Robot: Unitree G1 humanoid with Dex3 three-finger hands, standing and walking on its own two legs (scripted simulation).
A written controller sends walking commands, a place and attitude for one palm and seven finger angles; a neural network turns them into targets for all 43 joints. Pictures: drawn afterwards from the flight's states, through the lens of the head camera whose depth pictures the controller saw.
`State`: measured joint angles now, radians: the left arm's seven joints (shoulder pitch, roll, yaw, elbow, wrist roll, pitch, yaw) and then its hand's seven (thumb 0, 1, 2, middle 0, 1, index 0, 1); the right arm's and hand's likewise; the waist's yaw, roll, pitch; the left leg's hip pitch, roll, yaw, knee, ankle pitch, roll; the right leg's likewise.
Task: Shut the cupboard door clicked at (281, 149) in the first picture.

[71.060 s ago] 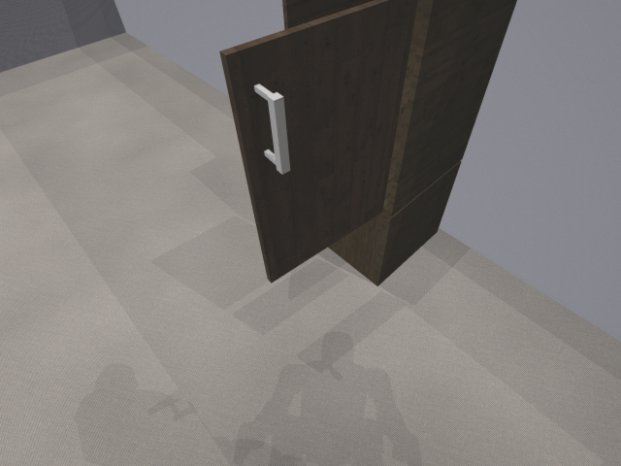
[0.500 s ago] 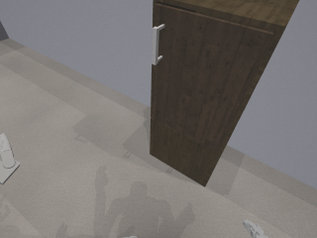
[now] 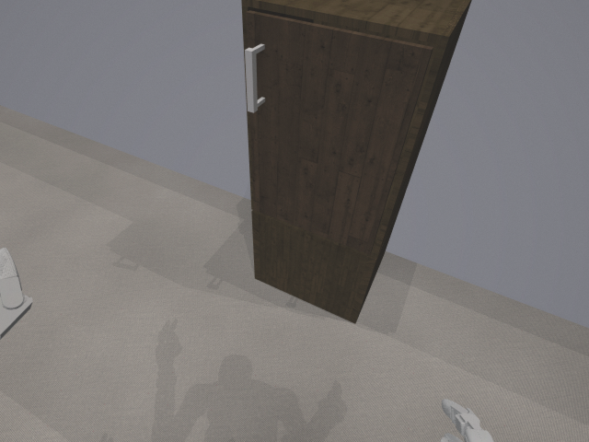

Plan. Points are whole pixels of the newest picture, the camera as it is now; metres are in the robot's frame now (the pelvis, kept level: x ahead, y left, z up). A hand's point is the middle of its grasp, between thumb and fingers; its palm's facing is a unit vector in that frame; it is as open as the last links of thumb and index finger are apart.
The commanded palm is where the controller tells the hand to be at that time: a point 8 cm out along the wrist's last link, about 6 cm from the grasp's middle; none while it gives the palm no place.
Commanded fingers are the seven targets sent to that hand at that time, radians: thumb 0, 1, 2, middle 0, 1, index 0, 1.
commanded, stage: stop stepping back and stand still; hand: left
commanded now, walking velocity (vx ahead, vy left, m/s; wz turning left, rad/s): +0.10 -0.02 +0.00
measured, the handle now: (256, 78) +0.86 +0.14 +0.13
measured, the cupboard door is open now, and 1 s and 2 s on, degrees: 0 0 0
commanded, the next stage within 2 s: let the arm hang, fingers relaxed in 0.60 s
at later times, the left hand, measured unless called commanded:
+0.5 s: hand out of the picture +0.14 +0.32 +0.18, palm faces +0.53 -0.77 -0.36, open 7.5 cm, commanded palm +0.08 +0.33 +0.19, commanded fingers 0.00 0.90 0.90 -0.20 -0.30 -0.20 -0.30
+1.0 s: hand out of the picture +0.02 +0.19 -0.16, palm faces +0.10 -0.99 -0.13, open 7.1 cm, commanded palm none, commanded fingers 0.00 0.90 0.90 -0.20 -0.30 -0.20 -0.30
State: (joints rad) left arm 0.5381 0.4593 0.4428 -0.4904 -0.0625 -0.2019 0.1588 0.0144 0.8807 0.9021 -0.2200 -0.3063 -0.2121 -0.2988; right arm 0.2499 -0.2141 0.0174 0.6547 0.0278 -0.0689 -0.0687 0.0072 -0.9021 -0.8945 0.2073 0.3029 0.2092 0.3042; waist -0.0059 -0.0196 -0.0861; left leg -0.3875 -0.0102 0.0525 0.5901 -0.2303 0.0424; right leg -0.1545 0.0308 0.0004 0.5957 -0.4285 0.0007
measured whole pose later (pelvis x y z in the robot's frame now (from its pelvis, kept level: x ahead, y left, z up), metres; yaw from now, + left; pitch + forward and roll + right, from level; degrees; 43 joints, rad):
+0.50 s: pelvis -0.06 +0.04 +0.00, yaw -1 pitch -3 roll -2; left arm 0.45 0.40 0.44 -0.40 -0.04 -0.18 0.20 0.02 0.89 0.90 -0.21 -0.31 -0.21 -0.30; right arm 0.28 -0.19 0.01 0.69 -0.01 -0.08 -0.09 0.01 -0.90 -0.89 0.20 0.30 0.21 0.30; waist -0.02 0.00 -0.04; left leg -0.35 -0.01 0.06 0.58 -0.20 0.07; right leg -0.29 0.04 -0.01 0.79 -0.46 -0.01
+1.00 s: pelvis -0.06 +0.02 +0.00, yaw +2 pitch -3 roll -1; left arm 0.31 0.16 0.04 0.74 0.00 0.07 0.04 -0.02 0.97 0.90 -0.21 -0.30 -0.20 -0.30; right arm 0.28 -0.20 0.01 0.88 -0.03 0.04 -0.01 0.00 -0.91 -0.89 0.20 0.30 0.20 0.30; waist -0.04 -0.06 0.01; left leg -0.36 -0.01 0.01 0.65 -0.25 0.03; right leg -0.24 0.03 -0.14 0.63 -0.35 -0.07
